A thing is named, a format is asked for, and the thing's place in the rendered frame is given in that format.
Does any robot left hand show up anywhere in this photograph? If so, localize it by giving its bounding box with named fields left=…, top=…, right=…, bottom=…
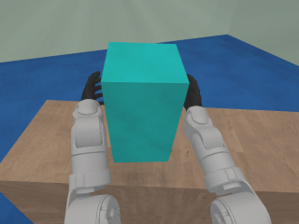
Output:
left=80, top=71, right=105, bottom=105

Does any pedestal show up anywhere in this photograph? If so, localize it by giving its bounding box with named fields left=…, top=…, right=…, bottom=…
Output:
left=0, top=100, right=299, bottom=224

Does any right robot forearm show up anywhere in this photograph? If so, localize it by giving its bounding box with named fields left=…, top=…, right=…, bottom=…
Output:
left=182, top=105, right=272, bottom=224

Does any left robot upper arm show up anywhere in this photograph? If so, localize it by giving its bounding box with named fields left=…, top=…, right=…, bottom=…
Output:
left=64, top=194, right=121, bottom=224

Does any robot right hand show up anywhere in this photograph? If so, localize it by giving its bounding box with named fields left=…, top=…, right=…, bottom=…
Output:
left=183, top=74, right=202, bottom=112

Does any right robot upper arm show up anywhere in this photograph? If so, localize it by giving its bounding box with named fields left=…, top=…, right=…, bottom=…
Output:
left=210, top=191, right=271, bottom=224

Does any left robot forearm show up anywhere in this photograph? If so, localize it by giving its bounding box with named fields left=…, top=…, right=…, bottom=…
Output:
left=64, top=99, right=112, bottom=224

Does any carton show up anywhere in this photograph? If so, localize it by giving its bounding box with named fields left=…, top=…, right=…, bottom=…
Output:
left=101, top=42, right=190, bottom=162

